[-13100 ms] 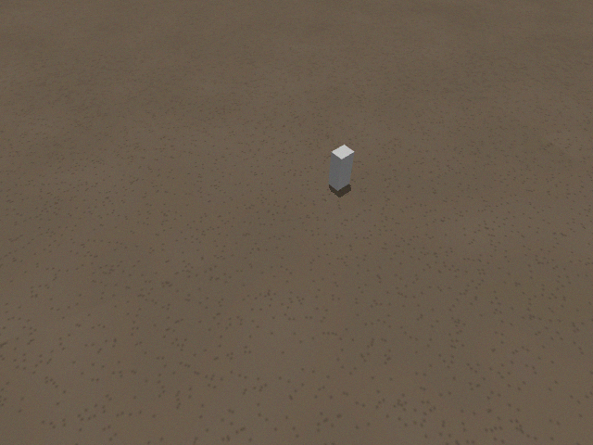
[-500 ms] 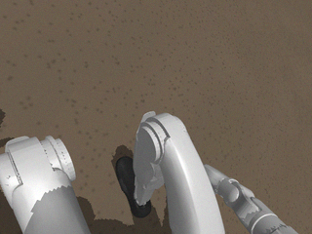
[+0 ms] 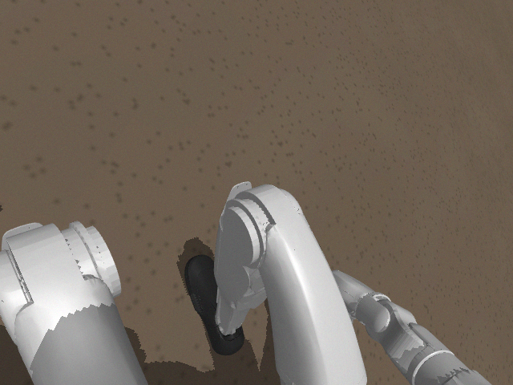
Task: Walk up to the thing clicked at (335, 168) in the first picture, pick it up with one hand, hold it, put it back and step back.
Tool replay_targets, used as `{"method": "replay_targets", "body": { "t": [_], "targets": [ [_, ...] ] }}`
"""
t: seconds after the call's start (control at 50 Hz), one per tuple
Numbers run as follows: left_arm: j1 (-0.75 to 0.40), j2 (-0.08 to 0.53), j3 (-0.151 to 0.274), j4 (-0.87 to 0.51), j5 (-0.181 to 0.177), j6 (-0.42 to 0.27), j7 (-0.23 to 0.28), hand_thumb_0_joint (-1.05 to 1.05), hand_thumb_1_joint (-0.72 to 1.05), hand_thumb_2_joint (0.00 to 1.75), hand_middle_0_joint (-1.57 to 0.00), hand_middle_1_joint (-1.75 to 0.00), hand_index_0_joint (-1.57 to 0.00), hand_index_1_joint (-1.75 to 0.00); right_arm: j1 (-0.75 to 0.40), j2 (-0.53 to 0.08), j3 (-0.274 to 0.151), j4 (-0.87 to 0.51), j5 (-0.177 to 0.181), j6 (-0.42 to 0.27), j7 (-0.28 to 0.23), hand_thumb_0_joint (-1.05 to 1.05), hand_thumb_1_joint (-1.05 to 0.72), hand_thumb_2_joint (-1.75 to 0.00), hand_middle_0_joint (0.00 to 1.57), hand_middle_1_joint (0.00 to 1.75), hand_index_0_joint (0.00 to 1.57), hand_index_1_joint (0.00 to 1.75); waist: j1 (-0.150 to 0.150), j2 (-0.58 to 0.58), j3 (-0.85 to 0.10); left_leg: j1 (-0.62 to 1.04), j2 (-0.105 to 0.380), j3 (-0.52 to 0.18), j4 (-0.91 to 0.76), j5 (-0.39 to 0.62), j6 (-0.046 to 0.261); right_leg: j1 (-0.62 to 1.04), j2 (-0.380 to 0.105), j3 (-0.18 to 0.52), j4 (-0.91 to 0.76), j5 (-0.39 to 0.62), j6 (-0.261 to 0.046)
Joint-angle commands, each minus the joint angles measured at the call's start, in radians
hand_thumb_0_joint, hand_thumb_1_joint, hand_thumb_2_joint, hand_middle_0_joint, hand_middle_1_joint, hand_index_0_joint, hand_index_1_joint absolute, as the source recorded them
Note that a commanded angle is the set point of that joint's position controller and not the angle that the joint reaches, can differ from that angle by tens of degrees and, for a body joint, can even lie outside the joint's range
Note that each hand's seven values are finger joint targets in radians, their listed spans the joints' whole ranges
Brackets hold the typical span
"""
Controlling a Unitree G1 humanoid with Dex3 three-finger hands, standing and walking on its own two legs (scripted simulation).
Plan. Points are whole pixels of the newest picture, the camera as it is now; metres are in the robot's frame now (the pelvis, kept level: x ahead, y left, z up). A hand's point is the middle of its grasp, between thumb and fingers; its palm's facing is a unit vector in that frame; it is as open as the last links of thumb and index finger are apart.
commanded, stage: close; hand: left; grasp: from the side
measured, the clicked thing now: out of the picture +0.44 +0.30 -0.18
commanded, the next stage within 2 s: settle in 0.80 s
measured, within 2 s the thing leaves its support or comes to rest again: leaves its support in 1.30 s
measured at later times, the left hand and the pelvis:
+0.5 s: hand out of the picture +0.41 +0.32 -0.16, palm faces +0.48 -0.88 +0.01, open 10.8 cm; pelvis +0.00 +0.00 +0.00, yaw +0 degrees
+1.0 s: hand out of the picture +0.42 +0.32 -0.16, palm faces +0.46 -0.89 +0.02, open 10.9 cm; pelvis +0.00 +0.00 +0.00, yaw -1 degrees
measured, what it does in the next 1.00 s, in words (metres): stands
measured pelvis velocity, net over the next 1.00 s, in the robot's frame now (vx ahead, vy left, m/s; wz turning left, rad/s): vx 0.00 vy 0.00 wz -0.01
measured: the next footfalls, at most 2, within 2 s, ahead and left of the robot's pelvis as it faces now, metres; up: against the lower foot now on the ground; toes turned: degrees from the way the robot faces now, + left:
none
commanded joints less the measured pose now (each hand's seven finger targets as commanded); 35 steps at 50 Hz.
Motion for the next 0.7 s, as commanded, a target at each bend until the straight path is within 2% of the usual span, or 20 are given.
{"method": "replay_targets", "body": {
  "t": [0.0, 0.06, 0.08, 0.1, 0.14, 0.2, 0.22, 0.28, 0.4, 0.42, 0.46, 0.48, 0.5, 0.54, 0.58, 0.6, 0.66, 0.68],
  "targets": [
    [-0.256, 0.249, 0.040, -0.136, -0.021, -0.058, 0.032, 0.00, 0.29, 0.60, -0.53, -0.52, -0.53, -0.52, 0.029, -0.358, -0.116, -0.023, 0.003, 0.013, -0.019, 0.00, -0.87, -0.89, 0.20, 0.30, 0.20, 0.30, -0.110, 0.513, -0.532, 0.333, 0.055, 0.098, -0.328, 0.052, 0.001, 0.229, 0.021, -0.102, -0.178, 0.119, -0.069],
    [-0.258, 0.245, 0.033, -0.131, -0.019, -0.054, 0.025, 0.00, 0.32, 0.63, -0.58, -0.55, -0.58, -0.55, 0.027, -0.355, -0.115, -0.027, 0.002, 0.014, -0.021, 0.00, -0.88, -0.89, 0.20, 0.30, 0.20, 0.30, -0.117, 0.508, -0.524, 0.312, 0.054, 0.104, -0.330, 0.017, 0.005, 0.227, 0.024, -0.101, -0.186, 0.093, -0.069],
    [-0.237, 0.240, 0.036, -0.121, -0.021, -0.050, 0.021, 0.00, 0.33, 0.66, -0.59, -0.58, -0.59, -0.58, 0.030, -0.354, -0.117, -0.029, 0.002, 0.014, -0.022, 0.00, -0.87, -0.89, 0.20, 0.30, 0.20, 0.30, -0.109, 0.497, -0.536, 0.319, 0.054, 0.109, -0.325, 0.028, 0.007, 0.239, 0.024, -0.098, -0.189, 0.103, -0.068],
    [-0.247, 0.245, 0.030, -0.114, -0.014, -0.048, 0.019, 0.00, 0.33, 0.66, -0.61, -0.59, -0.61, -0.59, 0.030, -0.357, -0.117, -0.031, 0.003, 0.016, -0.022, 0.00, -0.87, -0.89, 0.20, 0.30, 0.20, 0.30, -0.115, 0.504, -0.522, 0.311, 0.054, 0.102, -0.334, 0.013, 0.005, 0.223, 0.024, -0.105, -0.186, 0.087, -0.070],
    [-0.215, 0.236, 0.032, -0.106, -0.016, -0.042, 0.011, 0.00, 0.36, 0.70, -0.64, -0.62, -0.63, -0.62, 0.028, -0.353, -0.117, -0.038, 0.004, 0.016, -0.022, 0.00, -0.87, -0.89, 0.20, 0.30, 0.20, 0.30, -0.103, 0.491, -0.529, 0.309, 0.054, 0.105, -0.334, 0.013, 0.006, 0.227, 0.026, -0.104, -0.188, 0.087, -0.071],
    [-0.197, 0.214, 0.020, -0.103, -0.010, -0.040, 0.005, 0.00, 0.34, 0.75, -0.69, -0.70, -0.69, -0.70, 0.025, -0.360, -0.122, -0.035, 0.005, 0.017, -0.021, 0.00, -0.87, -0.89, 0.20, 0.30, 0.20, 0.30, -0.102, 0.511, -0.506, 0.337, 0.060, 0.085, -0.354, 0.027, -0.003, 0.206, 0.021, -0.112, -0.170, 0.102, -0.071],
    [-0.199, 0.214, 0.024, -0.097, -0.013, -0.041, 0.006, 0.00, 0.34, 0.76, -0.71, -0.71, -0.71, -0.71, 0.024, -0.361, -0.120, -0.041, 0.005, 0.019, -0.020, 0.00, -0.88, -0.89, 0.20, 0.30, 0.20, 0.30, -0.107, 0.512, -0.516, 0.340, 0.059, 0.081, -0.354, 0.030, -0.006, 0.209, 0.022, -0.117, -0.168, 0.103, -0.072],
    [-0.188, 0.208, 0.027, -0.112, -0.020, -0.048, 0.003, 0.00, 0.37, 0.83, -0.77, -0.78, -0.77, -0.78, 0.027, -0.356, -0.118, -0.038, 0.006, 0.019, -0.017, 0.00, -0.87, -0.89, 0.20, 0.30, 0.20, 0.30, -0.096, 0.511, -0.522, 0.335, 0.056, 0.087, -0.345, 0.062, -0.004, 0.230, 0.021, -0.113, -0.165, 0.128, -0.071],
    [-0.176, 0.199, 0.018, -0.109, -0.030, -0.041, -0.005, 0.00, 0.37, 0.94, -0.87, -0.90, -0.86, -0.91, 0.023, -0.355, -0.119, -0.037, 0.007, 0.015, -0.020, 0.00, -0.88, -0.90, 0.20, 0.30, 0.20, 0.30, -0.093, 0.492, -0.524, 0.319, 0.054, 0.104, -0.329, 0.058, 0.004, 0.238, 0.027, -0.108, -0.182, 0.123, -0.071],
    [-0.169, 0.207, 0.028, -0.114, -0.031, -0.041, -0.005, 0.00, 0.37, 0.95, -0.87, -0.91, -0.87, -0.92, 0.025, -0.357, -0.122, -0.039, 0.006, 0.015, -0.020, 0.00, -0.87, -0.90, 0.20, 0.30, 0.20, 0.30, -0.089, 0.493, -0.531, 0.324, 0.055, 0.104, -0.328, 0.051, 0.004, 0.238, 0.026, -0.106, -0.183, 0.120, -0.072],
    [-0.164, 0.173, 0.003, -0.127, -0.035, -0.042, -0.013, 0.00, 0.36, 0.96, -0.90, -0.93, -0.89, -0.94, 0.020, -0.353, -0.123, -0.042, 0.007, 0.014, -0.018, 0.00, -0.88, -0.90, 0.20, 0.30, 0.20, 0.30, -0.090, 0.497, -0.532, 0.330, 0.055, 0.105, -0.333, 0.050, 0.002, 0.241, 0.026, -0.106, -0.181, 0.118, -0.071],
    [-0.143, 0.202, 0.028, -0.113, -0.033, -0.037, -0.013, 0.00, 0.39, 0.98, -0.92, -0.95, -0.92, -0.96, 0.030, -0.356, -0.127, -0.034, 0.007, 0.015, -0.020, 0.00, -0.88, -0.90, 0.20, 0.30, 0.20, 0.30, -0.081, 0.495, -0.548, 0.330, 0.054, 0.109, -0.327, 0.052, 0.004, 0.248, 0.028, -0.106, -0.183, 0.118, -0.071],
    [-0.163, 0.187, 0.005, -0.125, -0.032, -0.039, -0.017, 0.00, 0.36, 1.00, -0.92, -0.97, -0.92, -0.98, 0.020, -0.352, -0.123, -0.044, 0.009, 0.014, -0.018, 0.00, -0.88, -0.90, 0.20, 0.30, 0.20, 0.30, -0.086, 0.490, -0.539, 0.314, 0.054, 0.110, -0.329, 0.038, 0.003, 0.241, 0.027, -0.107, -0.184, 0.104, -0.073],
    [-0.135, 0.180, 0.009, -0.126, -0.033, -0.037, -0.023, 0.00, 0.36, 1.02, -0.96, -1.00, -0.96, -1.01, 0.025, -0.353, -0.124, -0.041, 0.008, 0.014, -0.020, 0.00, -0.88, -0.90, 0.20, 0.30, 0.20, 0.30, -0.079, 0.500, -0.548, 0.336, 0.056, 0.105, -0.334, 0.064, -0.001, 0.246, 0.027, -0.111, -0.177, 0.123, -0.073],
    [-0.136, 0.160, -0.015, -0.120, -0.030, -0.036, -0.027, 0.00, 0.36, 1.03, -0.97, -1.01, -0.97, -1.02, 0.012, -0.351, -0.122, -0.046, 0.011, 0.013, -0.018, 0.00, -0.88, -0.90, 0.20, 0.30, 0.20, 0.30, -0.082, 0.508, -0.525, 0.334, 0.059, 0.093, -0.346, 0.045, -0.005, 0.222, 0.026, -0.115, -0.169, 0.109, -0.076],
    [-0.124, 0.148, -0.018, -0.107, -0.033, -0.034, -0.027, 0.00, 0.37, 1.04, -0.99, -1.03, -0.99, -1.04, 0.011, -0.353, -0.122, -0.049, 0.013, 0.014, -0.018, 0.00, -0.88, -0.90, 0.20, 0.30, 0.20, 0.30, -0.082, 0.506, -0.511, 0.332, 0.058, 0.088, -0.353, 0.041, -0.007, 0.215, 0.023, -0.120, -0.167, 0.105, -0.075],
    [-0.127, 0.164, -0.012, -0.130, -0.033, -0.032, -0.027, 0.00, 0.36, 1.06, -1.01, -1.06, -1.01, -1.06, 0.029, -0.354, -0.126, -0.036, 0.008, 0.016, -0.017, 0.00, -0.88, -0.90, 0.20, 0.30, 0.20, 0.30, -0.079, 0.512, -0.550, 0.348, 0.054, 0.099, -0.334, 0.083, -0.006, 0.241, 0.027, -0.113, -0.167, 0.139, -0.077],
    [-0.134, 0.127, -0.044, -0.143, -0.037, -0.034, -0.033, 0.00, 0.36, 1.06, -1.01, -1.06, -1.01, -1.07, 0.014, -0.351, -0.126, -0.043, 0.011, 0.013, -0.016, 0.00, -0.88, -0.90, 0.20, 0.30, 0.20, 0.30, -0.085, 0.509, -0.535, 0.345, 0.054, 0.095, -0.341, 0.076, -0.007, 0.229, 0.025, -0.117, -0.166, 0.134, -0.077]
  ]
}}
